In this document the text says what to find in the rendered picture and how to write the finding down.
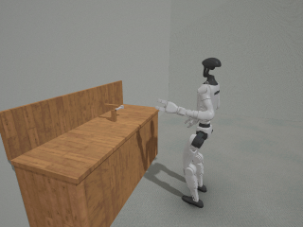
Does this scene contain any humanoid robot torso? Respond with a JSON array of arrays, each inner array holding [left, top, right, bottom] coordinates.
[[196, 81, 220, 140]]

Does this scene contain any left robot hand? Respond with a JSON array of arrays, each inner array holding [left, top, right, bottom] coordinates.
[[155, 99, 178, 114]]

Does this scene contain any right robot upper arm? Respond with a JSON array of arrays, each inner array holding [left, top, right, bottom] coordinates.
[[216, 82, 220, 110]]

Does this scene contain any robot right shin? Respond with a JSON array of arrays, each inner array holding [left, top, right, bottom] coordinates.
[[192, 155, 204, 187]]

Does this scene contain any counter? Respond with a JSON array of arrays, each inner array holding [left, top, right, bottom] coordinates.
[[0, 80, 160, 227]]

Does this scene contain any right robot hand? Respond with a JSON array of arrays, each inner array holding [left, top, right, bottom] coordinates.
[[184, 117, 199, 128]]

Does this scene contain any left robot forearm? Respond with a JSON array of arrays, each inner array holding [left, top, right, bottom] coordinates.
[[176, 106, 213, 121]]

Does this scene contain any tap lever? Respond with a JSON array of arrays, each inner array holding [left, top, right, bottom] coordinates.
[[115, 105, 124, 110]]

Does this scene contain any left robot upper arm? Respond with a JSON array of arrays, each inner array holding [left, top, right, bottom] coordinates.
[[198, 84, 215, 121]]

